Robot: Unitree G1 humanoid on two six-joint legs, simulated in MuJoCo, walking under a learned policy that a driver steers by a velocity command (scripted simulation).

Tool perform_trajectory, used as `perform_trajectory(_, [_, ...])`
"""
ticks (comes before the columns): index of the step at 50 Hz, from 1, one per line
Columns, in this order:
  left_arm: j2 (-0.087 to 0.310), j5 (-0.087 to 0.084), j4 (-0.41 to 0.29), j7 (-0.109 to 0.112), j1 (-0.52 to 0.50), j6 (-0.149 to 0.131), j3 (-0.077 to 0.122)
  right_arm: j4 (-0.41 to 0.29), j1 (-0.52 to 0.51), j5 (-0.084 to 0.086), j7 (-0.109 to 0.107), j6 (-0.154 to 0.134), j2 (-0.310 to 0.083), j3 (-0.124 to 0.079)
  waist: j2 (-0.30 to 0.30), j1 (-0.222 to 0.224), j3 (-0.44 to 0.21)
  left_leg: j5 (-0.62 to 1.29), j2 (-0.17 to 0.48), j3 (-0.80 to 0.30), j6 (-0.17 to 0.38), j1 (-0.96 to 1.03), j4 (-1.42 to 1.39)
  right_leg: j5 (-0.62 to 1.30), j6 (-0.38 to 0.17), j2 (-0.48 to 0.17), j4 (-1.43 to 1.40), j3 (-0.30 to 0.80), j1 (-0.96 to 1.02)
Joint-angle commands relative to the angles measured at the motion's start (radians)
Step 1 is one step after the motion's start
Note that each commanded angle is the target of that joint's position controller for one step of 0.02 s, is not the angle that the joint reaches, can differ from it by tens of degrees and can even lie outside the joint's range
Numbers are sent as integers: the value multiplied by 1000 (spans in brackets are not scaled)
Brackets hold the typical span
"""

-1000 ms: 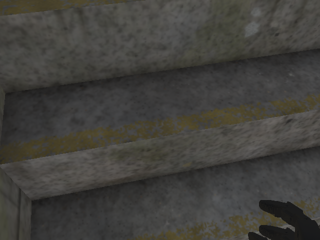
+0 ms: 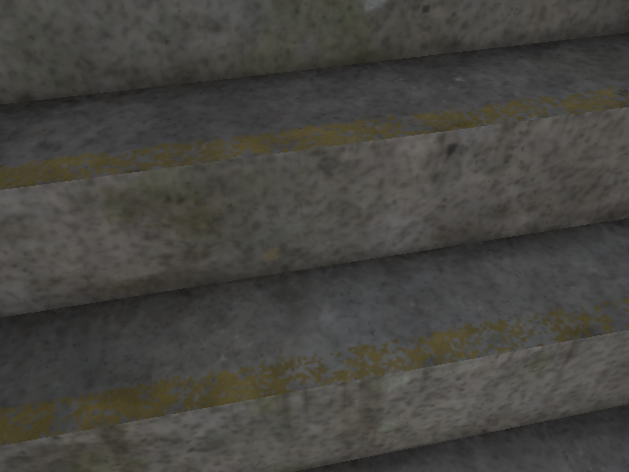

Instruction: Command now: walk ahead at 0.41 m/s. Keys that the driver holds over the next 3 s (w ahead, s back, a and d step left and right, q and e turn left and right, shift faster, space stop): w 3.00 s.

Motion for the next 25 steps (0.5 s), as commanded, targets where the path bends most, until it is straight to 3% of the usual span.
perform_trajectory(1, [71,10,-62,16,-142,24,44,6,127,-26,0,-9,-86,-56,-94,-109,123,120,-30,160,53,216,-452,79,-96,-30,-59,112,-152])
perform_trajectory(2, [40,12,-82,28,-221,33,43,49,197,-27,5,-26,-58,-47,-103,-141,103,233,13,139,95,283,-665,61,-87,-12,82,61,-177])
perform_trajectory(3, [-23,9,-94,42,-227,49,36,99,230,-23,8,-38,-48,-44,-38,-123,105,379,60,130,137,346,-925,4,-81,61,261,-11,-195])
perform_trajectory(4, [-92,6,-106,67,-242,73,28,141,257,-22,14,-54,-7,-32,107,-140,134,570,99,140,176,364,-1170,-84,-88,192,579,-76,-211])
perform_trajectory(5, [-217,-116,-273,38,-356,36,-65,243,186,-39,56,-59,88,26,245,-3,220,608,182,82,153,184,-1410,-143,-29,176,934,-68,-287])
perform_trajectory(6, [-229,-136,-284,24,-258,27,-57,229,23,-63,75,-72,84,45,274,121,246,616,195,48,114,196,-1400,-246,-29,239,1274,37,-430])
perform_trajectory(7, [-242,-103,-326,-8,-232,23,-45,213,-45,-116,58,-75,-19,33,284,225,179,1242,252,-102,17,476,-855,-337,-19,161,1591,75,-862])
perform_trajectory(8, [-68,-111,-233,12,223,3,-40,195,29,35,12,-128,-467,-113,302,322,80,535,709,-526,282,675,-1087,-203,25,-79,1307,394,-949])
perform_trajectory(9, [-18,-76,-189,-38,-7,-34,-44,239,223,36,4,-120,-297,-92,-71,48,-12,595,479,-355,217,1102,-953,-165,27,28,1461,281,-1302])
perform_trajectory(10, [-66,-83,-254,-67,-358,-76,-59,295,367,-32,-9,-98,-224,-81,-90,-63,54,790,348,-230,109,1187,-893,-128,19,79,1383,113,-1433])
perform_trajectory(11, [-146,-68,-282,-77,-524,-89,-95,307,370,-27,-17,-96,-228,-85,-163,-96,-41,793,296,-175,54,1094,-933,-124,22,43,1230,-32,-1315])
perform_trajectory(12, [-197,-32,-353,-80,-710,-85,-125,358,446,30,-34,-85,-191,-82,-181,-144,-52,822,284,-183,58,994,-996,-126,54,7,1126,-91,-1264])
perform_trajectory(13, [-184,-32,-390,-90,-627,-56,-135,303,351,22,-59,-93,-244,-83,-17,-43,-148,699,413,-275,131,805,-1117,-110,65,-114,1007,-25,-1028])
perform_trajectory(14, [-144,-69,-384,-61,-443,-6,-131,244,192,27,-68,-113,-373,-117,113,56,-202,293,605,-518,233,744,-1236,-76,71,-223,1052,110,-988])
perform_trajectory(15, [-99,-63,-374,-52,-444,28,-130,218,170,39,-75,-89,-391,-122,69,23,-210,-17,575,-515,295,709,-1342,-188,74,-188,959,33,-876])
perform_trajectory(16, [-147,-52,-406,-29,-642,47,-141,264,323,68,-98,-69,-331,-114,-37,-88,-119,-113,576,-514,293,692,-1416,-419,38,-154,998,33,-913])
perform_trajectory(17, [-187,-53,-409,-25,-659,55,-157,304,392,84,-97,-54,-312,-110,-62,-89,-43,-103,576,-469,291,782,-1406,-497,19,-161,936,4,-969])
perform_trajectory(18, [-205,-53,-418,-42,-708,53,-175,330,457,98,-93,-43,-270,-101,-115,-126,-3,45,523,-353,255,847,-1393,-520,10,-150,821,-70,-968])
perform_trajectory(19, [-227,-61,-461,-71,-787,40,-193,357,472,83,-84,-32,-204,-74,-111,-139,43,314,465,-218,223,817,-1394,-487,4,-129,676,-152,-877])
perform_trajectory(20, [-238,-70,-488,-92,-794,23,-199,360,436,69,-75,-27,-190,-59,-63,-97,40,655,380,-111,178,678,-1390,-486,-15,-69,473,-251,-605])
perform_trajectory(21, [-214,-77,-475,-101,-730,18,-182,383,456,58,-68,-36,-203,-54,23,-58,-33,1034,364,-82,168,628,-1339,-414,-33,-20,389,-281,-355])
perform_trajectory(22, [-171,-71,-460,-98,-644,14,-157,412,472,65,-62,-54,-231,-51,111,-1,-132,1418,331,-61,147,635,-1232,-381,-75,9,400,-222,-227])
perform_trajectory(23, [-118,-73,-404,-84,-461,22,-127,421,439,51,-50,-72,-277,-56,192,96,-239,1521,328,-72,158,652,-1101,-368,-116,19,372,-132,-112])
perform_trajectory(24, [-64,-74,-323,-64,-257,32,-96,396,352,58,-36,-82,-334,-69,207,202,-341,1419,337,-92,170,612,-970,-312,-151,7,275,-45,65])
perform_trajectory(25, [-8,-74,-238,-32,-84,53,-56,342,237,71,-19,-93,-378,-82,178,274,-376,1305,333,-117,172,428,-855,-244,-178,-1,209,52,290])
